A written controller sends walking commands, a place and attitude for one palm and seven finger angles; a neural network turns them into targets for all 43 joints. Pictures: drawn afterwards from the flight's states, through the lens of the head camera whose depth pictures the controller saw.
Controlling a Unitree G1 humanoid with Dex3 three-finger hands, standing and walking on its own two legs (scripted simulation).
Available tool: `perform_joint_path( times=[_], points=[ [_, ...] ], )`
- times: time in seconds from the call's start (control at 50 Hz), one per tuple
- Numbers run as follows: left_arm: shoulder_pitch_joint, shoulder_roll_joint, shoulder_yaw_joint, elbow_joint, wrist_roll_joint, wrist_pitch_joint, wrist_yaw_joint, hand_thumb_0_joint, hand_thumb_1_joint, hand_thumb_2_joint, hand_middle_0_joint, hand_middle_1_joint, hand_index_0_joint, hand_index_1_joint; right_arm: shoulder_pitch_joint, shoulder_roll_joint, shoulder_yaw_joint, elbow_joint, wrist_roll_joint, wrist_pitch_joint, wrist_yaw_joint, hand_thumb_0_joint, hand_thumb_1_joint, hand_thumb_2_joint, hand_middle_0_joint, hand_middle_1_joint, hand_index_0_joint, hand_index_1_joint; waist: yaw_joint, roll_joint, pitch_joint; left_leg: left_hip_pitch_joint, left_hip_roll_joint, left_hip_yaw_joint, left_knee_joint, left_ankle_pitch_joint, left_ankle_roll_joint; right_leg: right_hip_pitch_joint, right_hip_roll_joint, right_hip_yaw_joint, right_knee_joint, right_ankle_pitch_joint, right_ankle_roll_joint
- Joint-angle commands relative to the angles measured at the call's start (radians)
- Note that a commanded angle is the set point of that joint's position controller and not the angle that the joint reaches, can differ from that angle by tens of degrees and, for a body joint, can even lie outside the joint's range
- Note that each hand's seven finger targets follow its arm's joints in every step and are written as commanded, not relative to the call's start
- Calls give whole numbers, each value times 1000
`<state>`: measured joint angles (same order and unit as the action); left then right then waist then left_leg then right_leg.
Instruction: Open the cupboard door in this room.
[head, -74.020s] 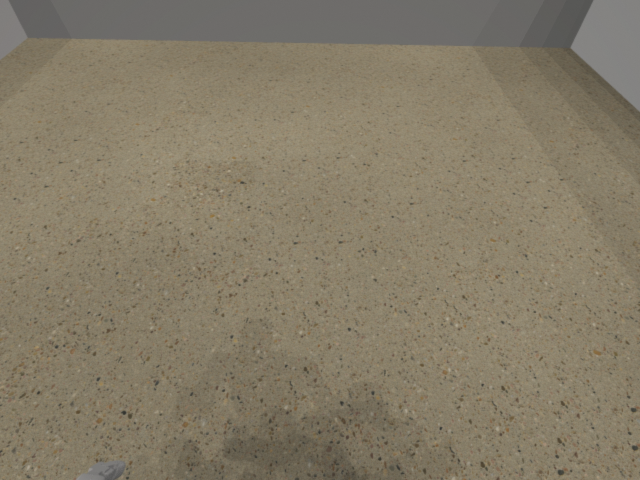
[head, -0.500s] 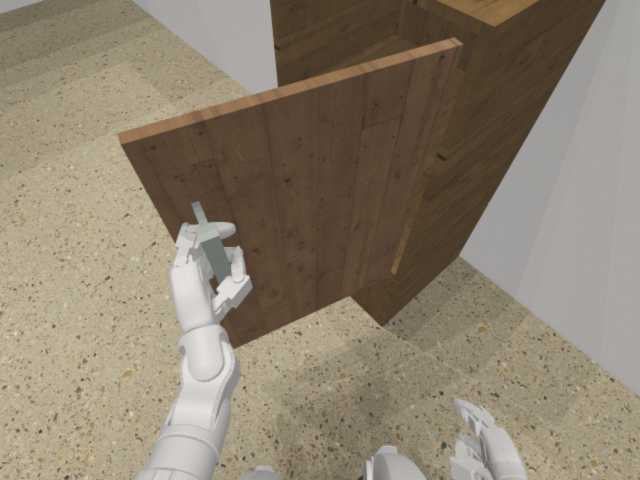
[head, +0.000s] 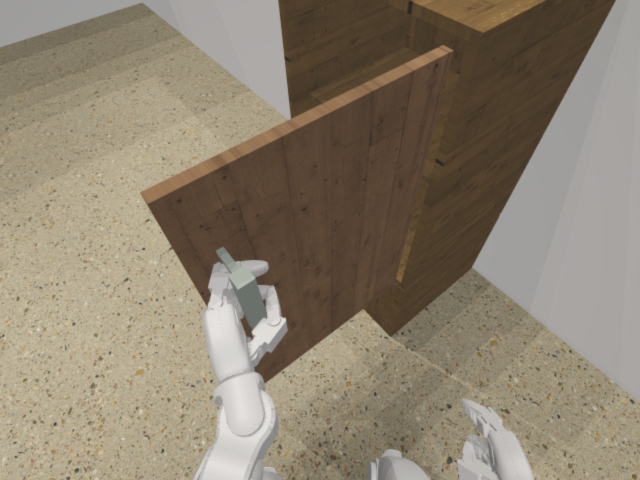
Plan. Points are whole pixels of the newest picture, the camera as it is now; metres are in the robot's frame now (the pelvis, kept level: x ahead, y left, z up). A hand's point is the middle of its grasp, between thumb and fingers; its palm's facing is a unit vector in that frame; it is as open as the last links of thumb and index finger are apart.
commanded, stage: open thumb and fingers to let go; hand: left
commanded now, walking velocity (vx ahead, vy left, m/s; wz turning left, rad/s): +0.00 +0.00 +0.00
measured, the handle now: (242, 291) +0.33 +0.11 +0.05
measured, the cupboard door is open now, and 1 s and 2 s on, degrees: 89 91 90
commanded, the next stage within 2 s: slide the hand sideways off the handle in 0.70 s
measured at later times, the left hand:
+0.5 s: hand (272, 311) +0.31 +0.07 +0.05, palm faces +0.34 -0.94 -0.01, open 13.7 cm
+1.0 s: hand (261, 346) +0.26 +0.08 +0.05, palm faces -0.19 -0.98 -0.05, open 15.8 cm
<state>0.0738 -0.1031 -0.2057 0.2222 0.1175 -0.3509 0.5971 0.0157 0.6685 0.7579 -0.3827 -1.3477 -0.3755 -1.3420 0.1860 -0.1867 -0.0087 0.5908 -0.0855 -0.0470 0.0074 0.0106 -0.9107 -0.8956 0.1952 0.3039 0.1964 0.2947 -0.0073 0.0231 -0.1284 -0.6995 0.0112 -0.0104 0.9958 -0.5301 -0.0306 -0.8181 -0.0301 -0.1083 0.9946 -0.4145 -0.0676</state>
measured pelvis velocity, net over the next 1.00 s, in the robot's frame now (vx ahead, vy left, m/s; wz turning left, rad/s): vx -0.02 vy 0.04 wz -0.01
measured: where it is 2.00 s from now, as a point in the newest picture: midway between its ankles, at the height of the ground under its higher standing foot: outside the picture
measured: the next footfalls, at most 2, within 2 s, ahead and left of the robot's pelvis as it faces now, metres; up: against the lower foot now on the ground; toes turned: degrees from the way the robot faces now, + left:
none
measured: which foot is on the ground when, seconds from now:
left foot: down 0.00-1.00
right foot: down 0.00-1.00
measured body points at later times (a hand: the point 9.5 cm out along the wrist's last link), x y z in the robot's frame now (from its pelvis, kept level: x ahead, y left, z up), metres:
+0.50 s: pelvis -0.02 +0.01 +0.00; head +0.03 -0.01 +0.45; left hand +0.28 +0.12 +0.05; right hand +0.15 -0.21 -0.11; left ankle -0.02 +0.14 -0.67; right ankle +0.04 -0.08 -0.67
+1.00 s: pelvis -0.02 +0.04 +0.00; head +0.03 +0.02 +0.44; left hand +0.27 +0.14 +0.05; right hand +0.15 -0.19 -0.10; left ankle -0.02 +0.14 -0.67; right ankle +0.04 -0.08 -0.67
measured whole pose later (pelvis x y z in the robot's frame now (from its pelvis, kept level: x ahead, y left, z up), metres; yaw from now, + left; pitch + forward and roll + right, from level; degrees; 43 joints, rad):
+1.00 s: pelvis -0.02 +0.04 +0.00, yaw +0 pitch +11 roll +0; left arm 0.02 0.08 -0.24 0.22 -0.03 -0.36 0.05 -0.01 -0.50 0.30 -0.27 -0.43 -0.23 -0.43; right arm 0.22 -0.21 0.02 0.53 -0.02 -0.06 -0.01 0.01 -0.91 -0.90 0.20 0.30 0.20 0.29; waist 0.00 0.03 -0.10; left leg -0.72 -0.02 0.01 1.05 -0.53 0.02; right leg -0.82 -0.06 -0.08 1.00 -0.38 -0.02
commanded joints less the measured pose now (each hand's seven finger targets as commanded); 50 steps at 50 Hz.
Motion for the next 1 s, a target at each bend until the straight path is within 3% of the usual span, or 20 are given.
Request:
perform_joint_path(
  times=[0.0,0.18,0.26,0.3,0.34,0.36,0.4,0.52,0.66,0.78,0.8,0.82,0.84,0.88,0.92,0.94,0.96,0.98],
  points=[
    [-208,-22,18,-215,11,-60,-14,0,410,690,-365,-1298,-365,-1298,-55,-75,-29,-135,8,-54,-17,0,-900,-900,200,300,200,300,-6,-115,-295,-59,-46,13,-97,209,29,394,-34,169,-207,219,50],
    [-307,-30,17,-127,1,-56,-24,0,-220,420,-320,-1230,-320,-1230,-76,-82,-21,-134,11,-53,-20,0,-900,-900,200,300,200,300,-20,-144,-225,-85,-47,10,-101,126,37,328,-36,179,-244,35,52],
    [-315,-17,37,-122,-2,-56,-21,0,-500,300,-300,-1200,-300,-1200,-71,-85,-24,-138,11,-50,-21,0,-900,-900,200,300,200,300,-9,-134,-257,-74,-48,12,-109,143,36,347,-32,170,-237,57,47],
    [-327,-34,22,-120,3,-56,-19,0,-500,300,-300,-1200,-300,-1200,-66,-84,-25,-137,10,-49,-18,0,-900,-900,200,300,200,300,-10,-121,-266,-62,-46,12,-114,159,37,338,-27,152,-219,85,45],
    [-342,-31,26,-107,-2,-54,-16,0,-500,300,-283,-1100,-283,-1100,-70,-85,-22,-137,9,-49,-17,0,-900,-900,200,300,200,300,-12,-119,-252,-73,-49,13,-114,137,37,326,-27,151,-223,54,46],
    [-346,-21,40,-92,-2,-52,-12,0,-500,300,-275,-1050,-275,-1050,-67,-87,-23,-134,10,-47,-20,0,-900,-900,200,300,200,300,-14,-156,-244,-80,-47,8,-115,133,37,332,-27,156,-233,42,47],
    [-346,-19,48,-98,-7,-56,-9,0,-500,300,-258,-950,-258,-950,-76,-85,-24,-137,10,-46,-20,0,-900,-900,200,300,200,300,-5,-137,-254,-80,-49,13,-117,127,37,339,-28,165,-238,24,47],
    [-332,-40,38,-94,-3,-55,0,0,-500,300,-208,-650,-208,-650,-68,-87,-24,-139,9,-41,-13,0,-900,-900,200,300,200,300,1,-102,-256,-51,-45,12,-137,156,35,318,-12,116,-204,78,37],
    [-344,-62,21,-90,-4,-44,12,0,-500,300,-150,-300,-150,-300,-71,-92,-22,-144,7,-39,-8,0,-900,-900,200,300,200,300,-3,-116,-235,-43,-39,1,-143,158,33,277,1,86,-183,77,33],
    [-341,-76,17,-96,-5,-33,20,0,-500,300,-150,-300,-150,-300,-71,-90,-21,-143,8,-35,-6,0,-900,-900,200,300,200,300,5,-113,-254,-34,-38,-1,-145,179,29,272,5,71,-163,99,30],
    [-310,13,-199,-134,120,-68,-201,0,-500,300,-150,-300,-150,-300,3,-125,-21,-118,12,-36,-7,0,-900,-900,200,300,200,300,-79,-136,-215,-3,-29,4,-116,190,48,238,0,95,-146,187,30],
    [-362,90,-116,-170,82,-104,-316,0,-500,300,-150,-300,-150,-300,8,-124,-24,-146,21,-40,-12,0,-900,-900,200,300,200,300,-55,-102,-253,-30,-36,-1,-110,199,52,270,-12,96,-128,223,24],
    [-368,114,-118,-207,62,-124,-406,0,-500,300,-150,-300,-150,-300,4,-126,-24,-155,27,-43,-19,0,-900,-900,200,300,200,300,-47,-77,-292,-12,-34,-6,-111,206,50,289,-12,100,-113,236,21],
    [-339,117,-120,-228,-29,-120,-564,0,-500,300,-150,-300,-150,-300,6,-127,-19,-186,54,-54,-24,0,-900,-900,200,300,200,300,-46,-33,-279,9,-36,-9,-119,198,48,281,-9,97,-118,221,20],
    [-277,64,-93,-236,-161,-81,-627,0,-500,300,-150,-300,-150,-300,-11,-123,-8,-221,80,-67,-28,0,-900,-900,200,300,200,300,-29,-39,-232,6,-36,-18,-147,164,41,273,2,77,-137,150,24],
    [-257,57,-70,-235,-205,-61,-628,0,-500,300,-150,-300,-150,-300,-17,-126,-6,-229,89,-73,-30,0,-900,-900,200,300,200,300,-27,-74,-211,-2,-35,-22,-155,146,40,266,5,68,-147,114,28],
    [-222,64,-39,-242,-231,-47,-617,0,-500,300,-150,-300,-150,-300,-29,-129,-2,-241,94,-80,-29,0,-900,-900,200,300,200,300,-7,-75,-200,-9,-38,-24,-163,144,37,265,6,64,-147,92,26],
    [-210,71,-19,-259,-236,-40,-596,0,-500,300,-150,-300,-150,-300,-23,-130,-1,-243,91,-83,-27,0,-900,-900,200,300,200,300,-4,-82,-198,-9,-38,-28,-165,156,35,259,6,54,-135,99,28]
  ],
)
